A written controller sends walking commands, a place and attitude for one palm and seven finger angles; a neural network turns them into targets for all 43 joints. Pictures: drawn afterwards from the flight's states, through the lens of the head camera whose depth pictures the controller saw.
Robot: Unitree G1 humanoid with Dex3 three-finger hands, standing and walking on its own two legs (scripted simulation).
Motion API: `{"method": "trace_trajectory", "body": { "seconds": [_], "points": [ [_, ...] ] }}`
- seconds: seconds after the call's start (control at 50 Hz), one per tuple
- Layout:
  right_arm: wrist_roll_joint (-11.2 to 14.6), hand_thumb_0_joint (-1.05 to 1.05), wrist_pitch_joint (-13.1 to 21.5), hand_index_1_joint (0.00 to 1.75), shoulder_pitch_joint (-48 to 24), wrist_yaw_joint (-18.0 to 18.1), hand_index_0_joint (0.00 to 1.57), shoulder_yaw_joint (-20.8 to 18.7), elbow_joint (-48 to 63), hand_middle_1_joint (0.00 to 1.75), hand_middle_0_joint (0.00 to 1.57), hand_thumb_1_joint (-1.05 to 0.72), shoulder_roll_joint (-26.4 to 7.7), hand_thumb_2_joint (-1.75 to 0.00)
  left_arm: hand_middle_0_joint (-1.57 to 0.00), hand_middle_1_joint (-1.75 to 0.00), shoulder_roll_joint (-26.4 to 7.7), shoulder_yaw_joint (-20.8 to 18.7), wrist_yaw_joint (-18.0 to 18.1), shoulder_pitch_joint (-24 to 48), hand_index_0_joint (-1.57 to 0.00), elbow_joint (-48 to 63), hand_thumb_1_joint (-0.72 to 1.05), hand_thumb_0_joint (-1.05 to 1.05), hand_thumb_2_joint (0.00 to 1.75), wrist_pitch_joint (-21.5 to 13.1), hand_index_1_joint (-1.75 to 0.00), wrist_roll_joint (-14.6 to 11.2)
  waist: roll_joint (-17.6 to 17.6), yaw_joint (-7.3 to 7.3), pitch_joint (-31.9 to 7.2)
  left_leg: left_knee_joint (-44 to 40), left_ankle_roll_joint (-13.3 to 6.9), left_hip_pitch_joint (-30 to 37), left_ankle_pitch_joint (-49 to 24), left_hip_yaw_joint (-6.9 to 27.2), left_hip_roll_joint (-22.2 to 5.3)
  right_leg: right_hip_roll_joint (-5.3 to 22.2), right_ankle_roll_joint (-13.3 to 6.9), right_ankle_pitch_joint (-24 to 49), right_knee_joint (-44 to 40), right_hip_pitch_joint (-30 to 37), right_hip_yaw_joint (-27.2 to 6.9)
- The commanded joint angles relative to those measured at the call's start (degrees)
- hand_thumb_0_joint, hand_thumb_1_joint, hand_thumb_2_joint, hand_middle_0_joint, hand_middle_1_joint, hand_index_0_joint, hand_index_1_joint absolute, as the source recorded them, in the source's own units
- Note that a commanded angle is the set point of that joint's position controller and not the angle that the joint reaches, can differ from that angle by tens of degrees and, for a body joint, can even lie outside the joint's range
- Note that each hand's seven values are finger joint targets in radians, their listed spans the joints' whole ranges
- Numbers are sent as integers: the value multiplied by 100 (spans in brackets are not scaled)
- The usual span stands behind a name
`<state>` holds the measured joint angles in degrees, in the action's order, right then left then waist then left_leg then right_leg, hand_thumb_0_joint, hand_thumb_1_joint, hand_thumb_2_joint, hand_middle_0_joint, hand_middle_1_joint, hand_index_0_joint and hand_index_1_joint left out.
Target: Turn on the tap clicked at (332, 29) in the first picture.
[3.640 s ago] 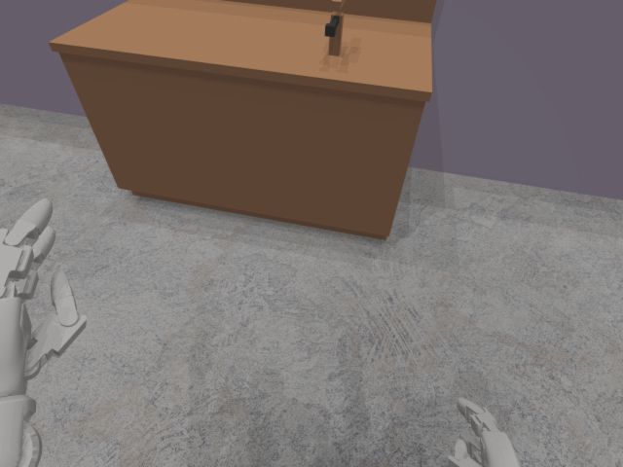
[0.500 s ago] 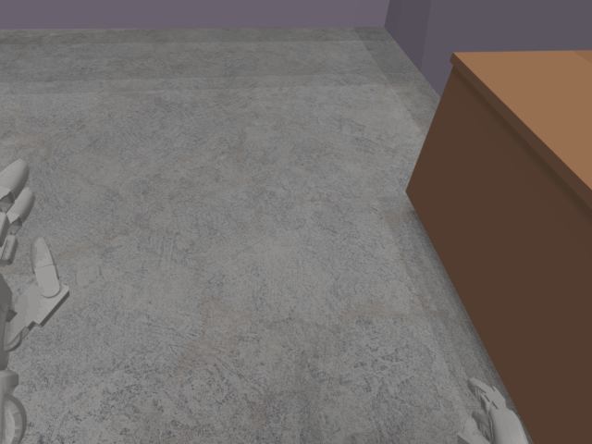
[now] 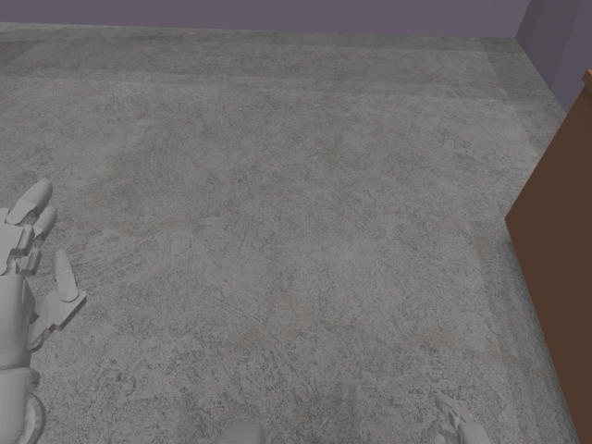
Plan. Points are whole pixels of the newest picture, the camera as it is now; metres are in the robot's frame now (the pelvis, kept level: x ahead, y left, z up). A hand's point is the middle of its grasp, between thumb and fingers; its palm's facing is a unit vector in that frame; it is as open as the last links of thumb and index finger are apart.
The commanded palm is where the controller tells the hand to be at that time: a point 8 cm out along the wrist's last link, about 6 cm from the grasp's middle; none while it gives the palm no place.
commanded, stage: walk to a spot facing it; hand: left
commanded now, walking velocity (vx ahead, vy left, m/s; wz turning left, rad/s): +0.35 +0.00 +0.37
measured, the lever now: out of the picture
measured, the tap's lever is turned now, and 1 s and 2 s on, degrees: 0 0 0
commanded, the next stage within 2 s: turn to face it in 0.56 s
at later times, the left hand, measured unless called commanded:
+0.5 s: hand (77, 231) +0.28 +0.26 +0.19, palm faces +0.49 -0.74 -0.47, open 7.5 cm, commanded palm +0.23 +0.30 +0.18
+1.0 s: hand (92, 172) +0.38 +0.30 +0.19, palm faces +0.53 -0.77 -0.36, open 7.5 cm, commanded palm +0.32 +0.31 +0.18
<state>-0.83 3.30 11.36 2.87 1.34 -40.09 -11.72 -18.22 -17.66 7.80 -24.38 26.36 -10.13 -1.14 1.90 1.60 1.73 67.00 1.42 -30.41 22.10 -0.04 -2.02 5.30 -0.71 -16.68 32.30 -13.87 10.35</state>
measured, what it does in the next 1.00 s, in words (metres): walks ahead: left foot, then right foot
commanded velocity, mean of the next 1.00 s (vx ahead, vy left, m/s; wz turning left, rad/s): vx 0.17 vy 0.00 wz -0.05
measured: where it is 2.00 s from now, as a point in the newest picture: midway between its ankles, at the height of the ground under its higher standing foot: outside the picture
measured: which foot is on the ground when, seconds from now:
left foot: up 0.00-0.20, down 0.22-0.52, up 0.54-0.84, down 0.86-1.00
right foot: down 0.00-0.22, up 0.24-0.50, down 0.52-0.86, up 0.88-1.00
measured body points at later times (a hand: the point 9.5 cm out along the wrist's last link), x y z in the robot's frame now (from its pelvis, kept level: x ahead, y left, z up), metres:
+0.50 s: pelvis +0.10 +0.00 +0.00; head +0.13 +0.00 +0.45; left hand +0.25 +0.30 +0.22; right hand +0.29 -0.16 -0.10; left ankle +0.09 +0.15 -0.73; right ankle +0.16 -0.10 -0.72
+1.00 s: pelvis +0.18 +0.02 +0.00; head +0.21 +0.05 +0.45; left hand +0.35 +0.33 +0.20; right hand +0.41 -0.18 -0.06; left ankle +0.21 +0.14 -0.73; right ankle +0.17 -0.10 -0.68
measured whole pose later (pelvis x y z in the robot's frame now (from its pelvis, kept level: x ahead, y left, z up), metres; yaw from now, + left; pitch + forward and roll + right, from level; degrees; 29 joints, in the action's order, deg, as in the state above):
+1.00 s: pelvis +0.18 +0.02 +0.00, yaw +5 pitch -1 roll -1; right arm -0.1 3.9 6.7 2.5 -0.2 -31.8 -10.1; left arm -22.1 -22.5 9.9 -21.4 29.6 -12.3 -1.5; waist -1.6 1.9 4.6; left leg 32.4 -0.4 -16.9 13.9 -11.8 -7.6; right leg 2.3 1.5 -27.2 56.7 -23.5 5.1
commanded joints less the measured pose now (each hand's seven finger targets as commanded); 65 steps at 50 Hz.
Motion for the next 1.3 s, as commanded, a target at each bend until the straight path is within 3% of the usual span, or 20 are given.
{"method": "trace_trajectory", "body": {
  "seconds": [0.0,0.16,0.18,0.2,0.22,0.26,0.34,0.46,0.48,0.52,0.56,0.6,0.66,0.78,0.86,0.98,1.18,1.2,1.24,1.28],
  "points": [
    [48,0,297,30,-682,156,20,-329,1160,30,20,-90,-509,-90,-20,-30,-1380,-965,176,386,-20,1385,90,0,90,-481,-30,-33,-995,-115,-186,-898,25,-384,-265,-283,-399,1575,-581,-232,-1917,365,-1005],
    [79,0,366,30,-246,229,20,-491,1508,30,20,-90,-538,-90,-20,-30,-1119,-780,440,448,-20,1835,90,0,90,-450,-30,-69,-547,-158,-732,-3972,-185,1992,-729,-1273,131,1071,-298,470,30,345,-290],
    [123,0,380,30,-105,253,20,-553,1511,30,20,-90,-685,-90,-20,-30,-1108,-745,442,641,-20,2007,90,0,90,-525,-30,-64,486,-340,-946,-4251,-445,2894,-850,-453,-282,731,-40,476,1435,-429,-6],
    [128,0,381,30,-174,218,20,-584,1542,30,20,-90,-818,-90,-20,-30,-1076,-781,450,581,-20,2004,90,0,90,-611,-30,-67,2037,-322,-992,-4667,-1103,3649,-2091,1790,-1657,-88,316,-1386,3031,-1868,111],
    [118,0,412,30,-248,133,20,-512,1502,30,20,-90,-717,-90,-20,-30,-1295,-851,427,671,-20,1796,90,0,90,-729,-30,30,1790,-260,-973,-4961,-1597,3516,-2425,2838,-2242,-136,177,-1965,3885,-2361,-513],
    [161,0,424,30,-407,90,20,-553,1338,30,20,-90,-663,-90,-20,-30,-1490,-1078,278,391,-20,1701,90,0,90,-683,-30,25,1205,-237,-811,-4863,-1841,3057,-1600,2642,-2295,258,259,-1519,4207,-2822,-1071],
    [163,0,567,30,-429,16,20,-472,1266,30,20,-90,-573,-90,-20,-30,-1312,-1066,217,-55,-20,2237,90,0,90,-718,-30,-39,1294,-100,-670,-5008,-1248,1861,-1362,718,-1543,224,314,-583,2513,-1675,-555],
    [139,0,480,30,-379,145,20,-370,1213,30,20,-90,-526,-90,-20,-30,-1095,-937,197,28,-20,1162,90,0,90,-486,-30,-68,690,-99,-644,-4086,-707,988,-45,-75,-1126,-336,371,-31,-139,514,184],
    [140,0,434,30,-347,164,20,-356,1188,30,20,-90,-479,-90,-20,-30,-1132,-929,205,223,-20,1030,90,0,90,-435,-30,-24,119,-110,-672,-3274,-559,620,351,-271,-854,-82,225,-278,-599,905,-220],
    [128,0,399,30,-548,160,20,-302,1327,30,20,-90,-387,-90,-20,-30,-1647,-1220,253,442,-20,913,90,0,90,-331,-30,-12,-2253,32,-661,-32,-175,-1210,1270,-417,134,2180,-884,-397,-1832,1532,-3700],
    [128,0,407,30,-669,82,20,-361,1208,30,20,-90,-529,-90,-20,-30,-1505,-1098,202,464,-20,930,90,0,90,-392,-30,-93,-1548,-28,-325,904,-76,-1337,506,172,-216,2261,-992,-504,-1897,1104,-3599],
    [98,0,276,30,-724,63,20,-274,1101,30,20,-90,-470,-90,-20,-30,-1327,-993,181,216,-20,1121,90,0,90,-509,-30,-30,-974,-62,-218,714,54,-1115,158,43,-386,1874,-761,872,-1601,883,-1885],
    [88,0,224,30,-737,111,20,-294,1214,30,20,-90,-452,-90,-20,-30,-1347,-992,253,190,-20,1653,90,0,90,-593,-30,-16,-1070,-138,-470,-947,11,-141,34,-299,-451,1551,-608,2175,-1249,636,-747],
    [52,0,225,30,-458,199,20,-401,1468,30,20,-90,-477,-90,-20,-30,-1327,-1072,418,146,-20,2132,90,0,90,-592,-30,-40,-686,-131,-1105,-3878,55,1823,-1438,-1115,19,791,-414,2411,-427,656,-735],
    [57,0,247,30,-330,229,20,-463,1532,30,20,-90,-687,-90,-20,-30,-1244,-944,334,420,-20,1562,90,0,90,-712,-30,-22,1818,-200,-996,-4796,-982,3036,-3806,1372,-2347,-347,193,-1965,2478,-1546,-554],
    [95,0,391,30,-346,-161,20,-492,1596,30,20,-90,-730,-90,-20,-30,-1022,-698,125,121,-20,2009,90,0,90,-598,-30,-31,1371,-162,-842,-4524,-673,2654,-4078,-416,-2024,-142,329,-616,2069,-1490,-515],
    [179,0,342,30,-215,-216,20,-427,1746,30,20,-90,-660,-90,-20,-30,-1286,-1063,62,-64,-20,1603,90,0,90,-332,-30,-128,971,-95,-826,-3449,-165,2025,-2502,-1238,-1983,-433,320,464,-151,114,-134],
    [221,0,318,30,-197,-220,20,-422,1746,30,20,-90,-607,-90,-20,-30,-1384,-1098,78,44,-20,1601,90,0,90,-333,-30,-88,245,-83,-920,-2592,-40,1726,-1993,-1368,-1671,-133,177,1445,-552,534,-490],
    [241,0,292,30,-459,-160,20,-343,1916,30,20,-90,-425,-90,-20,-30,-1584,-1367,169,-131,-20,1372,90,0,90,-262,-30,-184,-1987,17,-1098,-335,382,-200,1485,-742,-314,1290,-618,5068,-816,1101,-3219],
    [220,0,155,30,-526,-184,20,-301,1742,30,20,-90,-386,-90,-20,-30,-1729,-1545,244,-352,-20,1843,90,0,90,-288,-30,-240,-1356,-66,-1325,561,411,-551,832,73,-420,1351,-767,4347,-657,1561,-3119]
  ]
}}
